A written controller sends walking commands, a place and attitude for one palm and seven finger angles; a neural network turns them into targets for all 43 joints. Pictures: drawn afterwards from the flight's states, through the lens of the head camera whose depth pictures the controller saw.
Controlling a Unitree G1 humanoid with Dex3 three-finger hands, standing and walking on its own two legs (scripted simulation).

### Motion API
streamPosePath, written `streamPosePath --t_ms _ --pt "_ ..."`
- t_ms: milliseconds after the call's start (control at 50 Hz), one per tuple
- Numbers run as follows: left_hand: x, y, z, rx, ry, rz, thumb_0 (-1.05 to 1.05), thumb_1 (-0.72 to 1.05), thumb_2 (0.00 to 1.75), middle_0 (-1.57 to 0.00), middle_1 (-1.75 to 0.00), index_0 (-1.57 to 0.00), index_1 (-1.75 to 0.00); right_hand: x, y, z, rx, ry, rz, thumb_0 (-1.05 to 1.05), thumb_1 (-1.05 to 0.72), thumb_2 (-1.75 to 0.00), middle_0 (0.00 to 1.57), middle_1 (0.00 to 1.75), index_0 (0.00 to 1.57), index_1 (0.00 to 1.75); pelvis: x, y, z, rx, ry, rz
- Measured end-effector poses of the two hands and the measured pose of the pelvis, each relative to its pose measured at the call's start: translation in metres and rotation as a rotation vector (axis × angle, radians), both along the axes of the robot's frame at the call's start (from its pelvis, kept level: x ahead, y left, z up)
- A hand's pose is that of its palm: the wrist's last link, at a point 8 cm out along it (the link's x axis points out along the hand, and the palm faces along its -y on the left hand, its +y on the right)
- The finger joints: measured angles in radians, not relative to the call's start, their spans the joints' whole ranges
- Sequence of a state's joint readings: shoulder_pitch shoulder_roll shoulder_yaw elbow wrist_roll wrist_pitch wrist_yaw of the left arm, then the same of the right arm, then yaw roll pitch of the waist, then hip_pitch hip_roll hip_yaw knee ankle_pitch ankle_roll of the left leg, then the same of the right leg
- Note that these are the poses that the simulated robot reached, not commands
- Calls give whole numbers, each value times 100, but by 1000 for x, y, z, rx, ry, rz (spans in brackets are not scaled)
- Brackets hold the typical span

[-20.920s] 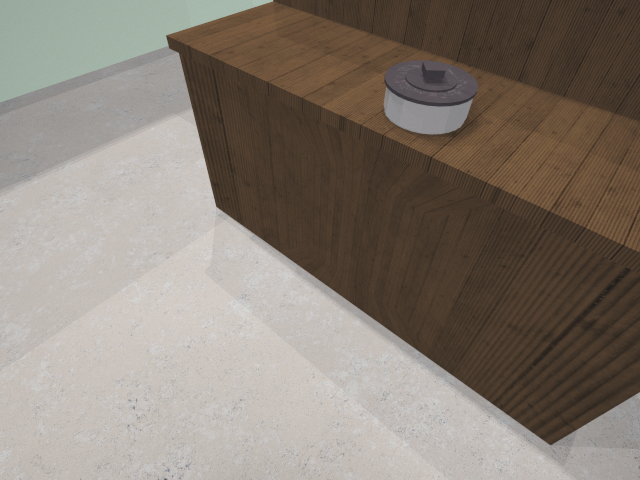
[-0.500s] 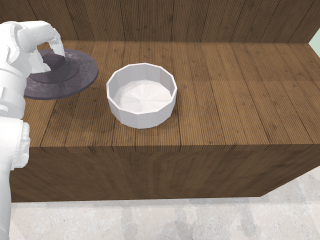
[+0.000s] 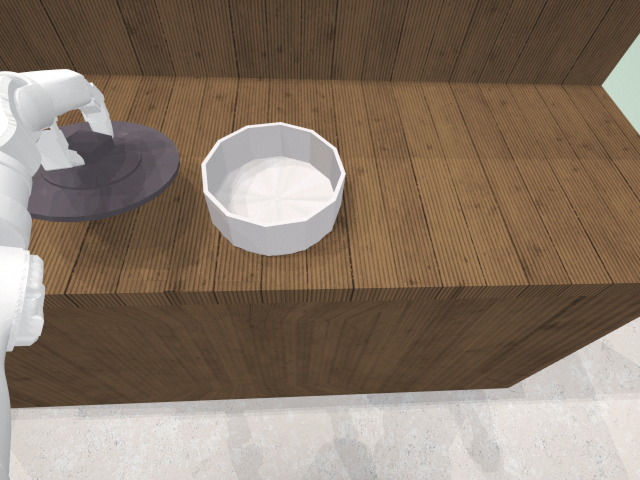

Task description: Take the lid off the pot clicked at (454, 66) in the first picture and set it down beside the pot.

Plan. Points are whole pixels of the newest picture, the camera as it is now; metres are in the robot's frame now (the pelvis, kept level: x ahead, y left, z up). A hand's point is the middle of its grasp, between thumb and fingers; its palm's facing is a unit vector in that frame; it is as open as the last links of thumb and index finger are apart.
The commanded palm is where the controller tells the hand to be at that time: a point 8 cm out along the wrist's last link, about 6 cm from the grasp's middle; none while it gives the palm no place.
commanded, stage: lower the lid onto the table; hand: left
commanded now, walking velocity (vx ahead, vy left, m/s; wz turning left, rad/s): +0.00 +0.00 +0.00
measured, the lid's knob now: (87, 146) +0.51 +0.27 +0.12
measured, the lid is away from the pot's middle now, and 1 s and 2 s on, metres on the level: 0.23 0.23 0.22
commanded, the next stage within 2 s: open the fingers wide in 1.80 s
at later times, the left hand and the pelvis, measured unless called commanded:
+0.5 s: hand (81, 156) +0.50 +0.27 +0.11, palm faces -0.47 -0.09 -0.88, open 8.0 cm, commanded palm +0.53 +0.27 +0.18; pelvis +0.01 +0.02 +0.00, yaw +0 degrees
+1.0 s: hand (91, 175) +0.49 +0.27 +0.08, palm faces -0.50 -0.08 -0.86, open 8.0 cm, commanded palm +0.54 +0.26 +0.14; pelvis +0.01 +0.01 -0.01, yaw +0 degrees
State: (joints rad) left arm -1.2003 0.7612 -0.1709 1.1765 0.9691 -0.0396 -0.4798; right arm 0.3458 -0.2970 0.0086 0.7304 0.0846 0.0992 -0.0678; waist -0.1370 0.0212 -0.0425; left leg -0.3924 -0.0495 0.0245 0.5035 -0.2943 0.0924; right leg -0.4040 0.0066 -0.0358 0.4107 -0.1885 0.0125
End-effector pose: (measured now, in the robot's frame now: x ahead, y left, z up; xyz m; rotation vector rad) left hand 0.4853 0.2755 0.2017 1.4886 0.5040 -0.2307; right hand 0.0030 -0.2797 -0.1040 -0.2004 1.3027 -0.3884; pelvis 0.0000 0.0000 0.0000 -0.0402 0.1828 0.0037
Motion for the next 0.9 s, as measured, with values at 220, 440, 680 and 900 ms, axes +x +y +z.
streamPosePath --t_ms 220,440,680,900 --pt "9 3 -15 -41 -6 -31 -1 25 94 -92 -108 -55 -86 1 14 -3 11 16 -3 0 -90 -90 21 30 21 30 5 9 -2 -4 22 -4" --pt "18 3 -30 -36 10 -36 0 26 94 -92 -108 -54 -86 -11 26 -6 29 66 -19 0 -90 -90 21 30 21 30 9 15 -4 -7 47 -4" --pt "24 3 -48 -35 26 -42 0 26 94 -92 -108 -54 -86 -23 25 -3 14 101 -43 0 -90 -90 21 30 21 30 10 15 -5 -12 64 -8" --pt "18 4 -62 -36 55 -35 0 26 94 -92 -108 -54 -86 -26 19 -4 4 119 -42 0 -90 -90 21 30 21 30 8 11 -7 -11 73 -7"
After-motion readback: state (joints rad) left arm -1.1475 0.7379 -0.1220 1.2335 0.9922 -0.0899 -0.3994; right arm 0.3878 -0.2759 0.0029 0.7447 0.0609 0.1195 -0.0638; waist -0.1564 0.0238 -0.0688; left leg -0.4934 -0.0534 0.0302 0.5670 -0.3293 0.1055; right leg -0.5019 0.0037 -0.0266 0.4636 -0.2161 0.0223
